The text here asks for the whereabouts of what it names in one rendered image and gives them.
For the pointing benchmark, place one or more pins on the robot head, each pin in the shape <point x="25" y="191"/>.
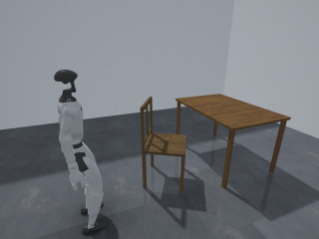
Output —
<point x="66" y="76"/>

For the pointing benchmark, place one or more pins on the chair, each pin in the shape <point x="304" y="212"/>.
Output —
<point x="169" y="144"/>

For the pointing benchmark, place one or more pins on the robot right hand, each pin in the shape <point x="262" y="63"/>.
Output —
<point x="76" y="177"/>

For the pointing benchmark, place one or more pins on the table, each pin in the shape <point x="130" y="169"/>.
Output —
<point x="234" y="115"/>

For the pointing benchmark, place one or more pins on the right robot upper arm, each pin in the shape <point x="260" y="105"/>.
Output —
<point x="70" y="112"/>

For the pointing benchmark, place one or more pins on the robot left shin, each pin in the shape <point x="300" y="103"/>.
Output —
<point x="86" y="192"/>

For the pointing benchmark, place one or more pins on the robot right forearm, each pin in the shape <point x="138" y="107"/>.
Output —
<point x="67" y="149"/>

